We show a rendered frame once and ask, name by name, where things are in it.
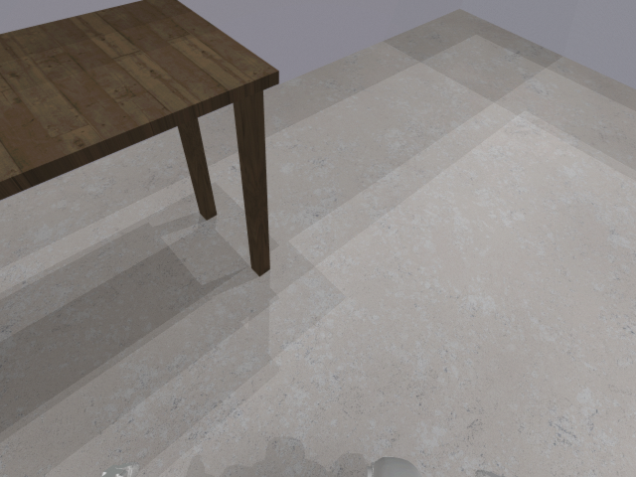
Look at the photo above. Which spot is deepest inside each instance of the table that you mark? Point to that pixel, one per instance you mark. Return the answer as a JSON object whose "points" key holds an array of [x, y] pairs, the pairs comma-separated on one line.
{"points": [[75, 90]]}

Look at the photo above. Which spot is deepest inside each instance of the right robot thigh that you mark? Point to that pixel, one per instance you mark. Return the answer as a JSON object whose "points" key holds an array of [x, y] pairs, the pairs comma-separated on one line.
{"points": [[392, 467]]}

